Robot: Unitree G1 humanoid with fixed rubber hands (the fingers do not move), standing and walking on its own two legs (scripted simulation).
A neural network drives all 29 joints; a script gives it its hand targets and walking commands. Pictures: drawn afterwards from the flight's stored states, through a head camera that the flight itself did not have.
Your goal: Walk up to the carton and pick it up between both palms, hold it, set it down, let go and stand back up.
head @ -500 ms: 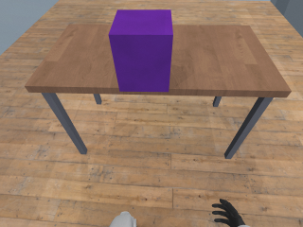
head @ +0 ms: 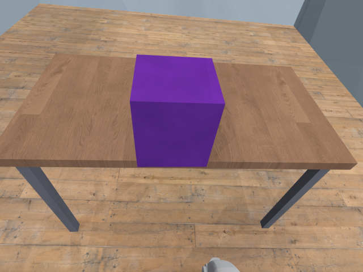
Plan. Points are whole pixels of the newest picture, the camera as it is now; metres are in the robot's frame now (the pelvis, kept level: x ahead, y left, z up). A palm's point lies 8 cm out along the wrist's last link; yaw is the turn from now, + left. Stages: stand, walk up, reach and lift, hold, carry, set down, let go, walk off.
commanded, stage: walk up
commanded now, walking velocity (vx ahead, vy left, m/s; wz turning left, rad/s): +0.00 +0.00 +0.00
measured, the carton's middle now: (173, 114) +0.54 +0.01 +0.04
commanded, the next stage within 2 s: none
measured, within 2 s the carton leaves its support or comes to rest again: neither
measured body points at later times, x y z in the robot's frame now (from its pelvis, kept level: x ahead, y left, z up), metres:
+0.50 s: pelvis +0.02 +0.00 -0.01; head +0.05 +0.00 +0.43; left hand +0.07 +0.23 -0.17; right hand +0.03 -0.26 -0.17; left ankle -0.01 +0.11 -0.69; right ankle +0.13 -0.12 -0.75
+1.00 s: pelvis -0.09 +0.10 +0.01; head -0.10 +0.17 +0.45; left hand -0.08 +0.36 -0.18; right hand -0.04 -0.17 -0.10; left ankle -0.03 +0.18 -0.75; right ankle -0.11 -0.10 -0.63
